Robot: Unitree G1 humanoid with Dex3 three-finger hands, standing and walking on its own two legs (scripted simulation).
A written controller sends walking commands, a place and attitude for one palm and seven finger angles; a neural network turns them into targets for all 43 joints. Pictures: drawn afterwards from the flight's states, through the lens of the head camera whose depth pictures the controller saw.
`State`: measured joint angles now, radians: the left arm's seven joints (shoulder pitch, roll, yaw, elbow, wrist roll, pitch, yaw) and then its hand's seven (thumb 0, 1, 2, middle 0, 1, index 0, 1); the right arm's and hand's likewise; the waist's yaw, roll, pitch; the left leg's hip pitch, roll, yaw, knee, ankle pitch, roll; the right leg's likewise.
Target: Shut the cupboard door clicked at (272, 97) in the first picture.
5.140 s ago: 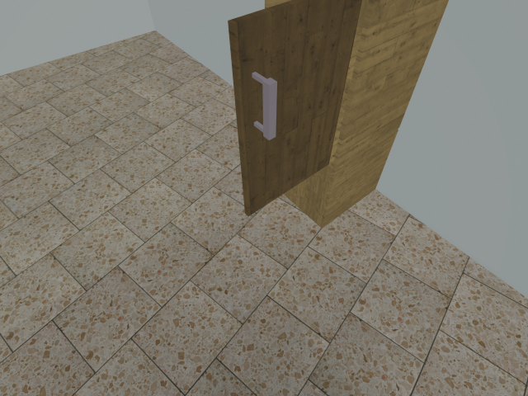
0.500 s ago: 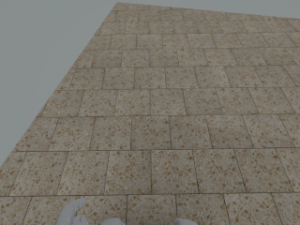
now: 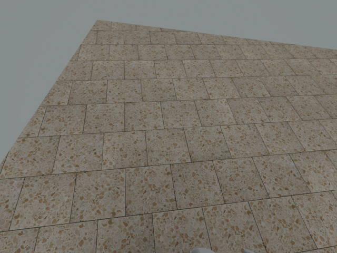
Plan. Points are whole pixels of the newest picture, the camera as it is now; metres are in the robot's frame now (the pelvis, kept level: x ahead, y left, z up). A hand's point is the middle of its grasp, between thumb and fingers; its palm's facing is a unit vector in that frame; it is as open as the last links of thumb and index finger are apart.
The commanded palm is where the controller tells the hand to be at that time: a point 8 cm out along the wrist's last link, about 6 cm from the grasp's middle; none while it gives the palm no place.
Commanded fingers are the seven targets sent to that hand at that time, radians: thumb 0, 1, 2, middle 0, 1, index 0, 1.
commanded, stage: walk around to get in front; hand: left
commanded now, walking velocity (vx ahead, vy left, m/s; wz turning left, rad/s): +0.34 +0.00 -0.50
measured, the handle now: out of the picture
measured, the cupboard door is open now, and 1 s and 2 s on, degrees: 91 91 91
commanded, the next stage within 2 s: walk to a spot facing it in 0.20 s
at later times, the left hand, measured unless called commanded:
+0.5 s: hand (154, 176) +0.36 +0.07 -0.15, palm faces -0.19 -0.96 -0.20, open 7.3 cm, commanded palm none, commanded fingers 0.00 0.90 0.90 -0.20 -0.30 -0.20 -0.30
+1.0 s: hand (138, 171) +0.38 +0.12 -0.17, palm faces +0.15 -0.96 -0.24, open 7.3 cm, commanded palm none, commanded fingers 0.00 0.90 0.90 -0.20 -0.30 -0.20 -0.30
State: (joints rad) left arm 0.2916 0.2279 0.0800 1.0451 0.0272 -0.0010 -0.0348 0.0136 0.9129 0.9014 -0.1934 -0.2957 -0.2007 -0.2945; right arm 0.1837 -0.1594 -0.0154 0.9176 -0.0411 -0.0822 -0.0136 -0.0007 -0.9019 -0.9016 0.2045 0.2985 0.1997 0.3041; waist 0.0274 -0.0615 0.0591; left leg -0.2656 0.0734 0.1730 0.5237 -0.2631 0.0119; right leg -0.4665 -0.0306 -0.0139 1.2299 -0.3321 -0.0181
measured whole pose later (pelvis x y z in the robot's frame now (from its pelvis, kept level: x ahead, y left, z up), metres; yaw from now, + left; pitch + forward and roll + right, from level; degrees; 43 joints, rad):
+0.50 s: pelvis +0.22 -0.09 +0.00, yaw -8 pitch +0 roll +1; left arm 0.12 0.17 0.03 0.98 0.00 -0.06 0.00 0.00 0.92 0.90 -0.19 -0.30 -0.20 -0.29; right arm 0.31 -0.17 -0.03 1.06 -0.02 0.00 -0.02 0.01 -0.91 -0.90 0.20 0.30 0.20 0.30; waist -0.08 0.00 0.08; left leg -0.47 0.12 0.05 1.12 -0.36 -0.05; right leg -0.26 0.00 -0.17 0.48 -0.23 -0.10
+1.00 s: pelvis +0.32 -0.09 -0.01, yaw +7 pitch +1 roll +0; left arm 0.15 0.23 0.07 0.94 0.01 0.05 0.01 0.01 0.92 0.90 -0.19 -0.30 -0.20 -0.29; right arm 0.17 -0.22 -0.04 0.95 -0.03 0.02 -0.01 0.00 -0.90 -0.90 0.20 0.30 0.20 0.30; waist -0.01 -0.01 0.10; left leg -0.37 0.02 0.04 0.59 -0.24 0.02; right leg -0.45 -0.07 -0.01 1.03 -0.49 0.07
